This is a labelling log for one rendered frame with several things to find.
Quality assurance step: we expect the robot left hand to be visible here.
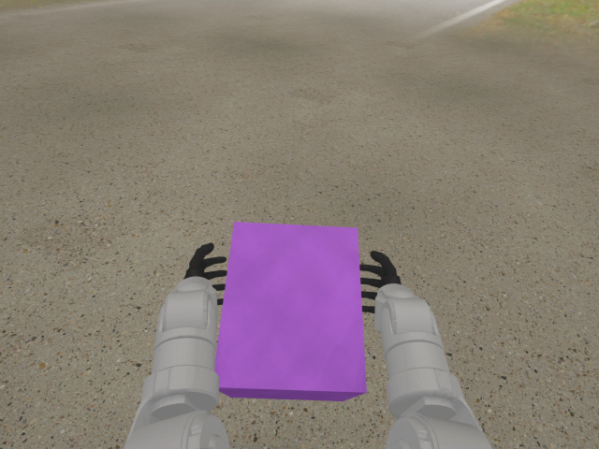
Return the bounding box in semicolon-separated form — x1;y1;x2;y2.
184;243;227;305

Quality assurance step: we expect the carton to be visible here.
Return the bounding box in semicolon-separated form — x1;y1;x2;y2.
215;222;367;401

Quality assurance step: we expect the robot left upper arm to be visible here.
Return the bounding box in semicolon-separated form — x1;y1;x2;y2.
124;410;229;449

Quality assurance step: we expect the robot right upper arm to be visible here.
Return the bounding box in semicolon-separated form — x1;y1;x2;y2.
386;413;492;449

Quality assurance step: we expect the robot right forearm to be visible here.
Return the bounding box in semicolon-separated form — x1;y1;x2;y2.
374;283;487;438

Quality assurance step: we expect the robot right hand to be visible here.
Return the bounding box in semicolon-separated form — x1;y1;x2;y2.
359;251;401;313

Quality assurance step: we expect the robot left forearm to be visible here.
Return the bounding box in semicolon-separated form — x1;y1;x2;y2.
124;277;219;447

